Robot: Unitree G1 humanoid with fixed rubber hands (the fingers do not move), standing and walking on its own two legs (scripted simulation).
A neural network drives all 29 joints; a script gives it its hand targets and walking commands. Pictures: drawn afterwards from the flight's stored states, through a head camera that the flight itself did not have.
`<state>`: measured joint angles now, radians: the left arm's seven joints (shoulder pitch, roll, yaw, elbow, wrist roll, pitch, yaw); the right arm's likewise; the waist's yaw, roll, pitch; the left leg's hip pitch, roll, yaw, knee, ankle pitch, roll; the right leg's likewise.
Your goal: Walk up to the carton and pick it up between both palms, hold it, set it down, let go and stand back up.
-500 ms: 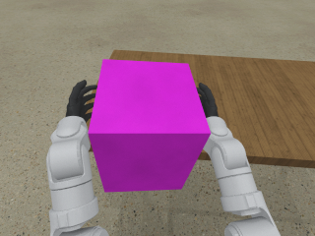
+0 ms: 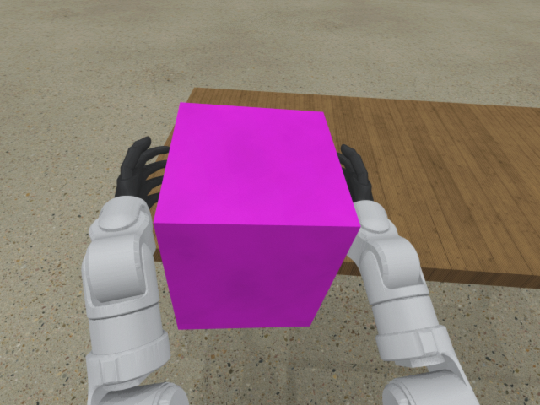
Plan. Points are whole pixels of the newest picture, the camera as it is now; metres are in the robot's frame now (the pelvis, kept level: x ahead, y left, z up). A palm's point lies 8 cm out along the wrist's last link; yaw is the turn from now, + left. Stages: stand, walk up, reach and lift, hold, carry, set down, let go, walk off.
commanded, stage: hold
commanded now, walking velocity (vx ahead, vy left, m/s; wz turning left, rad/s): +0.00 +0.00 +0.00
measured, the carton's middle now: (249, 222) +0.36 +0.00 +0.12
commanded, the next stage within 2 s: none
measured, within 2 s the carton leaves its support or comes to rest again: neither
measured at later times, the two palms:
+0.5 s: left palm (136, 205) +0.35 +0.15 +0.18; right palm (354, 207) +0.35 -0.15 +0.15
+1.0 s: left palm (136, 207) +0.34 +0.15 +0.18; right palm (354, 207) +0.35 -0.15 +0.15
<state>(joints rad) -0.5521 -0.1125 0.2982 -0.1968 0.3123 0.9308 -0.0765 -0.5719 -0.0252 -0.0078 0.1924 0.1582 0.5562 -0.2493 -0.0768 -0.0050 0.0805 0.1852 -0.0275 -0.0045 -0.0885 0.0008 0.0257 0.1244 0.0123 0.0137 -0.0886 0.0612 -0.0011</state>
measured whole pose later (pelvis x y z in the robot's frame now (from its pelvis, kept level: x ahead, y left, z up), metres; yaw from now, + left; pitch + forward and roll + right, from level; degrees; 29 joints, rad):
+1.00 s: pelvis +0.00 +0.00 +0.00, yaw +0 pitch -5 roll +0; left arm -0.51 -0.12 0.28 -0.24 0.30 0.94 -0.06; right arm -0.55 -0.04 0.02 0.16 0.17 0.56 -0.26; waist -0.08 0.00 0.09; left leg 0.17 -0.03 -0.01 -0.09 0.00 0.03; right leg 0.11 0.01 0.01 -0.09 0.06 0.00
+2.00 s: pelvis +0.00 +0.00 +0.00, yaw +0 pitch -5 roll +0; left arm -0.55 -0.11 0.29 -0.21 0.31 0.93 -0.08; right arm -0.57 -0.03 -0.01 0.19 0.16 0.55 -0.26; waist -0.07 0.00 0.08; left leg 0.18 -0.03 -0.01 -0.09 0.00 0.02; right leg 0.12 0.01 0.01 -0.09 0.06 0.00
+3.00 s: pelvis +0.00 +0.00 +0.00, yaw +0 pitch -5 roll +0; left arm -0.51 -0.12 0.28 -0.23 0.30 0.94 -0.07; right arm -0.55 -0.04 0.02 0.17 0.17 0.55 -0.26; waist -0.08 0.00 0.10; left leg 0.18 -0.03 -0.01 -0.09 0.00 0.02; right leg 0.12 0.01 0.01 -0.09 0.06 0.00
